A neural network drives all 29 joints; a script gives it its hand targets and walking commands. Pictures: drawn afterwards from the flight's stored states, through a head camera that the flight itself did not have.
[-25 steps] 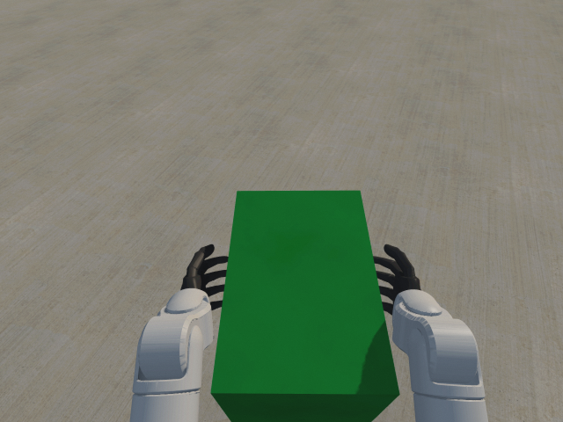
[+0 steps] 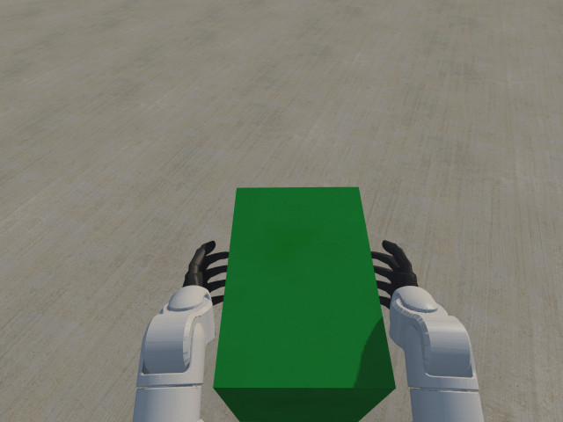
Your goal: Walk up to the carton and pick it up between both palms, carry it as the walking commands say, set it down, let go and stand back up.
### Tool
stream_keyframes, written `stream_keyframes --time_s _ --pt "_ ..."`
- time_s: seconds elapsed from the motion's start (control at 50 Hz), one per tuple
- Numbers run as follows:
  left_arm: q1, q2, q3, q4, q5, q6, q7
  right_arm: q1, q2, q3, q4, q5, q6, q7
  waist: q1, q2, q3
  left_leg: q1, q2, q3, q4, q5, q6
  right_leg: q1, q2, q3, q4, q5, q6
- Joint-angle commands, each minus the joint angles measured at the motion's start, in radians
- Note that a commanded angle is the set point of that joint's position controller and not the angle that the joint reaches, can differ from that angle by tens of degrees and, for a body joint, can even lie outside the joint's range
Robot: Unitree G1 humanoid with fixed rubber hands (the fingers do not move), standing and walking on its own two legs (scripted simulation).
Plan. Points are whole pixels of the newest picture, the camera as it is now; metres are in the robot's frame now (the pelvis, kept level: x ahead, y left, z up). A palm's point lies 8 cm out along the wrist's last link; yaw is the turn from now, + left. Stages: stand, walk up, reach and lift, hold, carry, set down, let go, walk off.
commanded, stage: carry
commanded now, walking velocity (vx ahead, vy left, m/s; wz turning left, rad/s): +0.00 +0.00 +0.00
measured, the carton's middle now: (298, 306) +0.29 +0.00 -0.01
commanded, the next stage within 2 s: hold in 0.38 s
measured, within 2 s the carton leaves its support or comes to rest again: neither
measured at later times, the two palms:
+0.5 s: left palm (199, 320) +0.25 +0.14 +0.03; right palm (397, 323) +0.25 -0.14 +0.02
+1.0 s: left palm (202, 309) +0.26 +0.13 +0.05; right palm (403, 304) +0.26 -0.14 +0.05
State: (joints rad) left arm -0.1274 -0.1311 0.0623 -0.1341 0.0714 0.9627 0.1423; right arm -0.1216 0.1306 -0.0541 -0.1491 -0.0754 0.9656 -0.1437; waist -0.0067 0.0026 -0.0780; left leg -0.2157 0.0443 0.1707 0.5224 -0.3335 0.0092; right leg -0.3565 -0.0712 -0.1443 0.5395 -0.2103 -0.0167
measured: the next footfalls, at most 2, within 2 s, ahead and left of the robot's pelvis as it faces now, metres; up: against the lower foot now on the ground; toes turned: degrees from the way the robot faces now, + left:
none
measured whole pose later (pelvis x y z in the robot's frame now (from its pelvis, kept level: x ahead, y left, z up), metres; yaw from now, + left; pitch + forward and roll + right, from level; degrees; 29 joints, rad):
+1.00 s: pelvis -0.04 -0.01 +0.00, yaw +2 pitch -8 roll +0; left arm -0.38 -0.19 0.28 0.42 0.32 0.68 0.02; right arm -0.36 0.18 -0.25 0.35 -0.29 0.72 -0.05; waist 0.00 0.04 0.05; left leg -0.07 -0.02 -0.07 0.50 -0.28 0.00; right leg -0.17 0.02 -0.02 0.45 -0.14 -0.03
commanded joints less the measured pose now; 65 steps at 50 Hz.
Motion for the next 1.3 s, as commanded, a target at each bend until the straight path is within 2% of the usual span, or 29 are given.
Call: stream_keyframes --time_s 0.0,0.36,0.38,0.4,0.42,0.46,0.48,0.5,0.52,0.56,0.58,0.66,0.7,0.76,0.84,0.86,0.88,0.92,0.98,1.12,1.2,1.28 --pt "-0.384 -0.728 -0.41 -0.145 -0.184 -0.042 -0.116 -0.381 0.74 0.41 -0.14 0.18 -0.044 0.112 0.001 -0.008 -0.25 0.036 0.113 -0.119 -0.086 0.217 0.018 0.139 -0.1 0.12 -0.056 0.218 -0.02" --pt "-0.404 -0.749 -0.412 -0.099 -0.178 -0.058 -0.13 -0.398 0.754 0.401 -0.094 0.171 -0.058 0.129 0.003 -0.008 -0.248 0.021 0.11 -0.126 -0.101 0.183 0.019 0.141 -0.091 0.129 -0.071 0.202 -0.027" --pt "-0.168 -0.448 -0.19 0.252 0.024 -0.088 -0.128 -0.134 0.403 0.197 0.257 0.017 -0.084 0.14 -0.006 0.098 0.203 -0.079 -0.075 -0.249 -0.185 0.109 0.026 0.354 0.107 0.204 -0.137 0.176 -0.045" --pt "-0.221 -0.463 -0.234 0.316 0.0 -0.173 -0.129 -0.248 0.389 0.253 0.213 0.041 -0.163 0.144 -0.002 0.061 0.156 -0.076 -0.072 -0.263 -0.208 0.103 0.026 0.366 0.105 0.212 -0.131 0.168 -0.046" --pt "-0.266 -0.504 -0.315 0.183 -0.042 -0.231 -0.141 -0.26 0.447 0.313 0.13 0.071 -0.211 0.161 -0.014 0.047 0.036 -0.032 -0.071 -0.273 -0.191 0.209 0.021 0.409 0.101 0.22 -0.126 0.246 -0.036" --pt "-0.283 -0.592 -0.438 0.02 -0.091 -0.283 -0.152 -0.264 0.565 0.421 0.0 0.137 -0.255 0.189 -0.006 0.029 -0.211 0.071 -0.074 -0.288 -0.127 0.548 0.006 0.47 0.123 0.223 -0.111 0.426 -0.001" --pt "-0.313 -0.618 -0.492 -0.062 -0.112 -0.301 -0.157 -0.29 0.596 0.459 -0.083 0.172 -0.269 0.201 -0.005 0.027 -0.324 0.11 -0.071 -0.295 -0.102 0.675 0.003 0.488 0.135 0.22 -0.098 0.488 0.011" --pt "-0.371 -0.645 -0.539 -0.063 -0.141 -0.311 -0.179 -0.34 0.616 0.453 -0.112 0.164 -0.273 0.199 -0.039 -0.034 -0.35 0.099 -0.089 -0.297 -0.107 0.578 0.018 0.503 0.137 0.215 -0.103 0.475 0.006" --pt "-0.395 -0.653 -0.55 -0.103 -0.149 -0.325 -0.189 -0.362 0.627 0.482 -0.136 0.183 -0.282 0.205 -0.028 -0.009 -0.342 0.072 -0.097 -0.296 -0.116 0.524 0.024 0.508 0.132 0.213 -0.094 0.467 -0.002" --pt "-0.385 -0.655 -0.54 -0.087 -0.149 -0.332 -0.197 -0.348 0.624 0.504 -0.116 0.181 -0.282 0.215 -0.019 0.026 -0.29 0.039 -0.099 -0.295 -0.13 0.469 0.027 0.504 0.132 0.205 -0.093 0.414 -0.004" --pt "-0.381 -0.648 -0.521 -0.047 -0.138 -0.33 -0.199 -0.338 0.614 0.497 -0.077 0.17 -0.276 0.219 -0.018 0.037 -0.247 0.024 -0.097 -0.294 -0.141 0.424 0.029 0.489 0.132 0.198 -0.1 0.363 -0.005" --pt "-0.444 -0.675 -0.44 0.127 -0.106 -0.317 -0.216 -0.424 0.618 0.448 0.043 0.134 -0.255 0.239 -0.015 0.021 -0.111 -0.101 -0.072 -0.305 -0.211 0.105 0.052 0.517 0.134 0.183 -0.087 0.184 -0.001" --pt "-0.497 -0.728 -0.416 0.196 -0.097 -0.316 -0.231 -0.485 0.663 0.436 0.1 0.126 -0.25 0.255 -0.012 0.019 -0.075 -0.143 -0.062 -0.314 -0.229 0.013 0.057 0.535 0.134 0.186 -0.074 0.137 0.003" --pt "-0.586 -0.834 -0.415 0.274 -0.086 -0.32 -0.268 -0.566 0.789 0.436 0.187 0.119 -0.244 0.285 -0.011 0.012 -0.074 -0.158 -0.061 -0.315 -0.225 -0.011 0.058 0.556 0.132 0.204 -0.072 0.13 0.011" --pt "-0.682 -0.923 -0.401 0.347 -0.075 -0.32 -0.327 -0.638 0.944 0.436 0.287 0.109 -0.232 0.318 -0.012 -0.012 -0.098 -0.155 -0.081 -0.298 -0.198 0.03 0.056 0.58 0.122 0.239 -0.096 0.136 0.021" --pt "-0.622 -0.952 -0.296 0.403 -0.007 -0.314 -0.325 -0.634 1.017 0.446 0.364 0.097 -0.237 0.327 0.094 -0.033 -0.085 -0.157 -0.095 -0.291 -0.198 0.057 0.063 0.57 0.125 0.246 -0.133 0.077 0.005" --pt "-0.654 -0.965 -0.292 0.425 -0.006 -0.317 -0.34 -0.642 1.024 0.408 0.388 0.085 -0.244 0.332 0.062 -0.026 -0.068 -0.166 -0.098 -0.291 -0.195 0.037 0.062 0.567 0.122 0.256 -0.14 0.061 0.003" --pt "-0.714 -0.988 -0.268 0.489 0.001 -0.327 -0.368 -0.673 1.035 0.332 0.453 0.051 -0.266 0.333 0.018 -0.014 -0.065 -0.169 -0.1 -0.292 -0.19 -0.003 0.058 0.542 0.118 0.262 -0.141 0.031 0.002" --pt "-0.815 -0.995 -0.226 0.567 0.015 -0.354 -0.397 -0.731 1.055 0.239 0.548 0.007 -0.303 0.332 -0.012 0.006 -0.085 -0.211 -0.101 -0.282 -0.175 -0.06 0.052 0.531 0.114 0.267 -0.128 -0.02 0.002" --pt "-0.946 -0.965 -0.128 0.691 0.072 -0.446 -0.418 -0.819 1.104 0.137 0.699 -0.056 -0.381 0.323 -0.003 -0.033 -0.154 -0.255 -0.12 -0.253 -0.098 -0.041 0.046 0.497 0.096 0.297 -0.11 -0.085 0.008" --pt "-0.949 -0.964 -0.096 0.733 0.094 -0.488 -0.413 -0.842 1.095 0.114 0.735 -0.077 -0.429 0.317 0.005 -0.024 -0.175 -0.275 -0.122 -0.253 -0.077 -0.032 0.045 0.466 0.1 0.294 -0.078 -0.054 0.005" --pt "-0.921 -0.97 -0.083 0.76 0.114 -0.526 -0.399 -0.833 1.058 0.096 0.762 -0.103 -0.48 0.314 -0.002 -0.006 -0.192 -0.304 -0.123 -0.261 -0.061 -0.005 0.036 0.416 0.112 0.274 -0.029 0.026 -0.001"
